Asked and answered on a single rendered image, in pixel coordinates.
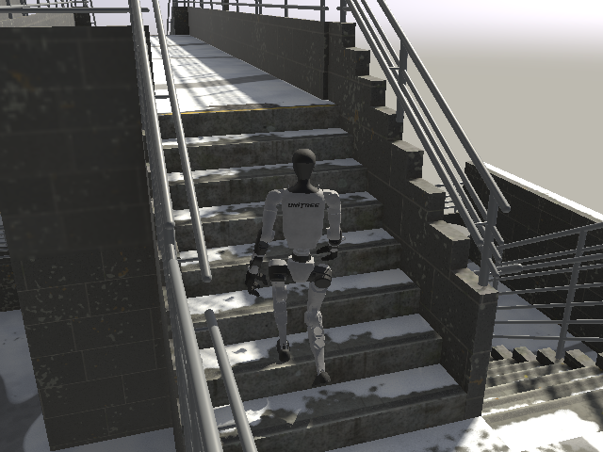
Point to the robot left hand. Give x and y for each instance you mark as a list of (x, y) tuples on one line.
[(251, 283)]

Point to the robot left upper arm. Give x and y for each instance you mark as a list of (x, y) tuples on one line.
[(269, 214)]

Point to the robot right shin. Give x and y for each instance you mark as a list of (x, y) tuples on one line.
[(317, 343)]

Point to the robot right upper arm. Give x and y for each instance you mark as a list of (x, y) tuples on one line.
[(334, 213)]

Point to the humanoid robot torso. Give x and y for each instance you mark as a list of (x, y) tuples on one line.
[(303, 216)]

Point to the right robot forearm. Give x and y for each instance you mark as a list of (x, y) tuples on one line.
[(333, 245)]

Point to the robot right hand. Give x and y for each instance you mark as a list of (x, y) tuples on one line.
[(328, 257)]

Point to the left robot forearm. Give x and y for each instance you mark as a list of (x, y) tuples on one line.
[(259, 253)]

